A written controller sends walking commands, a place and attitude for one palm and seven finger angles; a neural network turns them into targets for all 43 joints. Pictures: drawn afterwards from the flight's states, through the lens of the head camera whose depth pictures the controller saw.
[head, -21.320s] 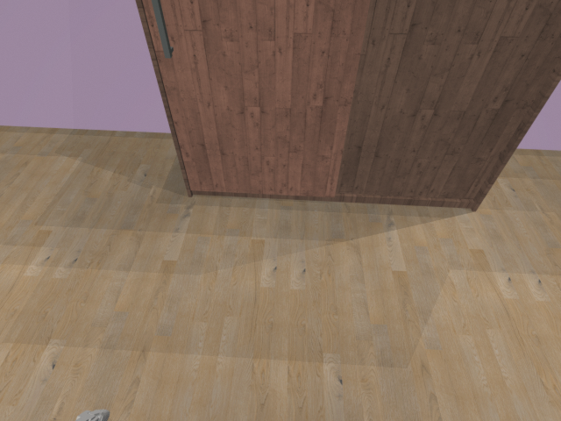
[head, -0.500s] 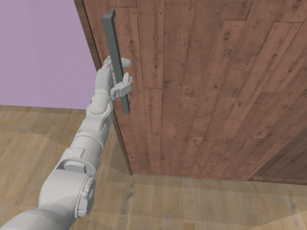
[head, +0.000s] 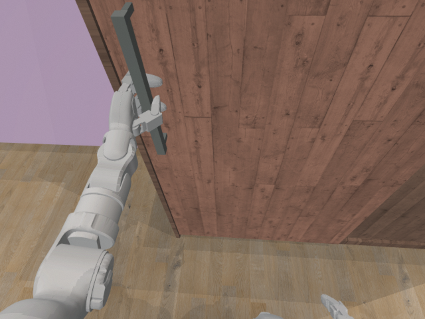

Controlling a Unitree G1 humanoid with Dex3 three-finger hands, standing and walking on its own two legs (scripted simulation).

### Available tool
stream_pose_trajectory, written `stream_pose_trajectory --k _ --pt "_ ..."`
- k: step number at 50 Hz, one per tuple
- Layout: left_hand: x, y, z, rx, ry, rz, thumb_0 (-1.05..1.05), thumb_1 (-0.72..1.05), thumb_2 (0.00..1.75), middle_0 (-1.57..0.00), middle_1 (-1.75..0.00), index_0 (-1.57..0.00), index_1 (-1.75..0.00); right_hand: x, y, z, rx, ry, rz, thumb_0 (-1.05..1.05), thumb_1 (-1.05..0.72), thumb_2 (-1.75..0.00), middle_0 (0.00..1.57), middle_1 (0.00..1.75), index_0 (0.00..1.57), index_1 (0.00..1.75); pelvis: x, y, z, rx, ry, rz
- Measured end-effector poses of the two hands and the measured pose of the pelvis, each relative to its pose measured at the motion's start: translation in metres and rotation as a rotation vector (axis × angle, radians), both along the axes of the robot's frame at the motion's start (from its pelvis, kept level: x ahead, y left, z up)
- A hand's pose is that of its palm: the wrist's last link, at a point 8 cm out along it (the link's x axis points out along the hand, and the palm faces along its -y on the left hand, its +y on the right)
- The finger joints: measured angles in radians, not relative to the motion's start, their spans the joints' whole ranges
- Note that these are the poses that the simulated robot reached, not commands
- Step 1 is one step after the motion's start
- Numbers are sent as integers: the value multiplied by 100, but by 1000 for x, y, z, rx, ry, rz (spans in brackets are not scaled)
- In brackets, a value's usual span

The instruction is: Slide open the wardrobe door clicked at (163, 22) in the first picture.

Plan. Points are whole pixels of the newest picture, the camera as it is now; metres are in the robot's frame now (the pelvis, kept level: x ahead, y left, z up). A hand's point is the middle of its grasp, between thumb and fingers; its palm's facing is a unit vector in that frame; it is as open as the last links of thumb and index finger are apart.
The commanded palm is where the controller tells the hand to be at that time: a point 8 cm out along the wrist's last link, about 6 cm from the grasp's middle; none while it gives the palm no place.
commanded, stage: step sideways, sliding the door along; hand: left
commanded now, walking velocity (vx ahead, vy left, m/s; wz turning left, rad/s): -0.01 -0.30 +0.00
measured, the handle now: (148, 93) +0.49 +0.17 +0.15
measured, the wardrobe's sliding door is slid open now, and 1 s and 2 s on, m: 0.00 0.08 0.25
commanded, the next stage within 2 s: none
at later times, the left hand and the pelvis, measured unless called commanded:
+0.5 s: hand (169, 111) +0.45 +0.12 +0.14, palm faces +0.38 -0.92 -0.09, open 6.2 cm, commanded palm +0.41 +0.09 +0.15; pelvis +0.06 -0.12 +0.00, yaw +3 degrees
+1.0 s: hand (207, 111) +0.45 +0.05 +0.14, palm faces +0.48 -0.88 -0.05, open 6.3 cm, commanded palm +0.41 -0.01 +0.14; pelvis +0.15 -0.18 +0.00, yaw +9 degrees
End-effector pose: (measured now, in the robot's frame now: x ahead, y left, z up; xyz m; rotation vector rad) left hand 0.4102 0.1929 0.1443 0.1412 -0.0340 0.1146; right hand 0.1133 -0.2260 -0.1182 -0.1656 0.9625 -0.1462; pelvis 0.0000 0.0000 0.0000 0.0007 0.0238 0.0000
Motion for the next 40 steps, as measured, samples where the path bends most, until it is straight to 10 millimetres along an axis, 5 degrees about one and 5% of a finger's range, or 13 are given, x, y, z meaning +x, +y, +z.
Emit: stream_pose_trajectory --k 7,19,28,35,40 --pt "-3 -10 0 7 7 122 -2 78 86 -44 -140 -20 -140 33 -21 -17 52 52 84 1 -90 -90 20 30 20 30 16 -38 -2 -7 -32 73" --pt "-2 -19 -3 -19 -57 176 0 78 86 -43 -140 -18 -140 133 -51 17 6 -94 214 1 -90 -90 20 30 20 30 33 -75 6 -5 -25 79" --pt "-2 -35 -5 -6 -91 340 0 74 87 -45 -140 -15 -140 181 -81 17 99 -210 272 1 -90 -90 20 30 20 30 74 -143 -6 -25 -78 81" --pt "-3 -52 -3 14 -56 414 -2 74 85 -45 -140 -9 -140 199 -124 9 17 -177 224 1 -90 -90 20 30 20 30 88 -152 5 0 -3 148" --pt "-4 -67 -6 -43 -119 378 1 78 85 -43 -140 -10 -140 202 -130 17 -10 -130 253 2 -91 -90 20 30 20 30 100 -155 7 -13 -15 130"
